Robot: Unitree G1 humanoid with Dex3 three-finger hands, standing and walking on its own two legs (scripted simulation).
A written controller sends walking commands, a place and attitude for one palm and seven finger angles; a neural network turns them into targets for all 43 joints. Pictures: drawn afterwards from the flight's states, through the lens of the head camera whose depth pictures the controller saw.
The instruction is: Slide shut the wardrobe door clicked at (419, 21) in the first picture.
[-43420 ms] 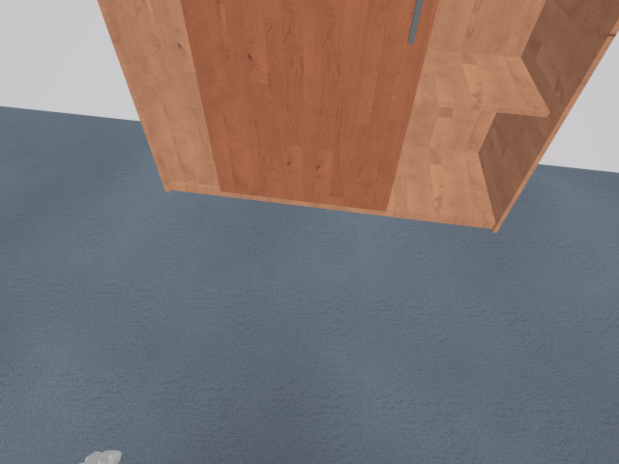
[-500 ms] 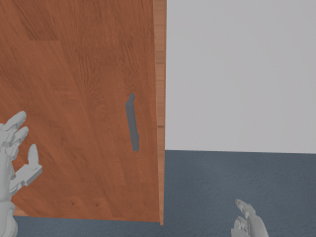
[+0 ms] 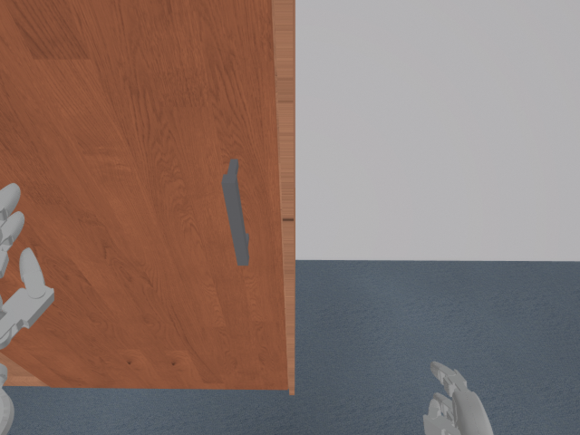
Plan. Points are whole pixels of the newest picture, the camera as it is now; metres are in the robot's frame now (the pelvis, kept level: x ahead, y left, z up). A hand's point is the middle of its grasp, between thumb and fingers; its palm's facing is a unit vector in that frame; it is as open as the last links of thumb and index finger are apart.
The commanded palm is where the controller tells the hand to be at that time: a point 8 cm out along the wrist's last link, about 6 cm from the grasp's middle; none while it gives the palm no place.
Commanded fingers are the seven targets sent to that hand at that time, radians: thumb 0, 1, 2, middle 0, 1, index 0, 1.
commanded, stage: step back with the hand held close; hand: left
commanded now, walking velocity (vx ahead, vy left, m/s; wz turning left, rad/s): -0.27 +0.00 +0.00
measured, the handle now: (238, 215) +0.39 +0.13 +0.11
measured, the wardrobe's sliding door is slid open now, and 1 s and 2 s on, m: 0.00 0.00 0.00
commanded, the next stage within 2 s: stop stepping back and stand still in 1.14 s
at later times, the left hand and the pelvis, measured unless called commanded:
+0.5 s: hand (0, 358) +0.14 +0.29 +0.16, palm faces +0.46 -0.79 -0.42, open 7.4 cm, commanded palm +0.08 +0.32 +0.17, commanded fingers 0.00 0.90 0.90 -0.20 -0.30 -0.20 -0.30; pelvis -0.06 +0.03 -0.02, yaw +0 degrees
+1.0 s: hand out of the picture +0.07 +0.30 +0.16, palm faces +0.35 -0.85 -0.40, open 7.4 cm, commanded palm +0.01 +0.34 +0.17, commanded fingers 0.00 0.90 0.90 -0.20 -0.30 -0.20 -0.30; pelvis -0.14 +0.05 -0.01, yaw -3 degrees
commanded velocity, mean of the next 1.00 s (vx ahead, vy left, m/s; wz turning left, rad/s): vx -0.32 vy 0.00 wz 0.02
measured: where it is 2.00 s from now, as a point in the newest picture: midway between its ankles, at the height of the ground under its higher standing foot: outside the picture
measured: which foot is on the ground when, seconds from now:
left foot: down 0.00-1.00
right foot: down 0.00-0.62, up 0.64-0.92, down 0.94-1.00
